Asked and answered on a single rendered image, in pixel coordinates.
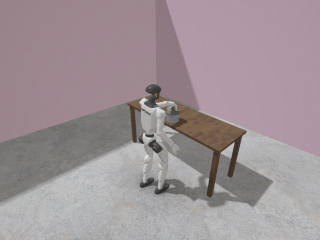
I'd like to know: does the right robot hand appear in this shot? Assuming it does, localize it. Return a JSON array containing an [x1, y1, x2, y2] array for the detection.
[[170, 144, 180, 156]]

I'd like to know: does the right robot upper arm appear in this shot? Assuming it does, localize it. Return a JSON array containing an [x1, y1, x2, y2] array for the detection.
[[155, 108, 166, 137]]

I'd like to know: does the robot right shin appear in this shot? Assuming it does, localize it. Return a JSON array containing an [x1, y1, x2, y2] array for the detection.
[[158, 164, 168, 189]]

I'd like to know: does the left robot hand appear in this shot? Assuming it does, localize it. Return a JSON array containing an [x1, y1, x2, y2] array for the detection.
[[167, 101, 177, 111]]

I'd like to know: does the pot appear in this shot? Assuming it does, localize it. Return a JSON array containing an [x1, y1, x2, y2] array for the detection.
[[166, 114, 179, 123]]

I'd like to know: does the robot left forearm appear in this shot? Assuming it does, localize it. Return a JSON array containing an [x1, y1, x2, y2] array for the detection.
[[156, 101, 170, 108]]

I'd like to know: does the table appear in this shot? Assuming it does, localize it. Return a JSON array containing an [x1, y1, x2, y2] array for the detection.
[[127, 94, 247, 198]]

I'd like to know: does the left robot upper arm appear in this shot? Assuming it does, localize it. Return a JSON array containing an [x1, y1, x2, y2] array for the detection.
[[139, 98, 147, 105]]

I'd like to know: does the robot right forearm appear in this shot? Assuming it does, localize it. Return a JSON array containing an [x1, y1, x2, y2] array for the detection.
[[160, 131, 175, 148]]

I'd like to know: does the humanoid robot head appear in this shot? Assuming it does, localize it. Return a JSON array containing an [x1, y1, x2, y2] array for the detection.
[[144, 84, 161, 108]]

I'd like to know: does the lid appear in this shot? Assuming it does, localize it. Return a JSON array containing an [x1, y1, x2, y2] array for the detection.
[[166, 109, 180, 116]]

